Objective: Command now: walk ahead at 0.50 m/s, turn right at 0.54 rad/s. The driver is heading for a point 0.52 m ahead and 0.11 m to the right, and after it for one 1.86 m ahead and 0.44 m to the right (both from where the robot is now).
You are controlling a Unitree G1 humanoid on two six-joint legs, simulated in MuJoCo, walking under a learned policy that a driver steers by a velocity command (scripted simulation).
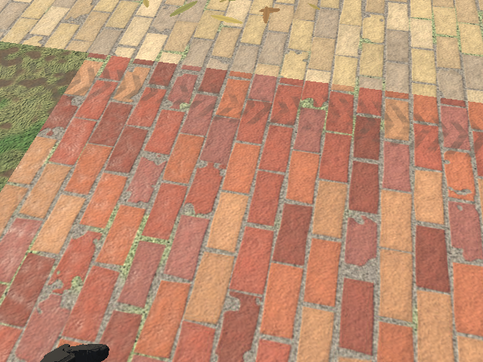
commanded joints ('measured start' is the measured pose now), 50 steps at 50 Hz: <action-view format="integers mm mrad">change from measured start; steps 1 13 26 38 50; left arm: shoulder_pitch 329 217 199 -1 337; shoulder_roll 204 174 168 52 229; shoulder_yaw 69 56 41 11 78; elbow -10 -5 -39 -100 -77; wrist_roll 12 0 -2 -2 1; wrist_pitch -16 -10 5 11 8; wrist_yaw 16 61 65 19 19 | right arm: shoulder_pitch -85 -304 -32 -33 46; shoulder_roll -131 -45 -102 -148 -132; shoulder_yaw -10 18 -27 -34 2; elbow -160 -217 -185 -77 -105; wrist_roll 35 -12 -9 -5 12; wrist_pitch -84 -45 -48 -41 -58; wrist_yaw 26 19 19 6 23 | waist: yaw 168 85 -40 -29 153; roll -121 -66 88 79 -158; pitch -349 -71 -132 -16 -457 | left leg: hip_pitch -743 -417 191 50 -644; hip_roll -46 -33 282 181 -39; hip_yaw -230 -161 -629 -87 -200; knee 544 -243 -601 -716 512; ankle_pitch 21 559 101 585 -62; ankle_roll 29 -49 218 185 21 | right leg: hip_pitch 918 263 -254 -175 962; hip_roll -330 -95 -53 -126 -382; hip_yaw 746 291 190 88 839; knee -343 -392 657 182 -341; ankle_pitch -101 153 -241 143 -214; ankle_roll -281 -129 93 105 -303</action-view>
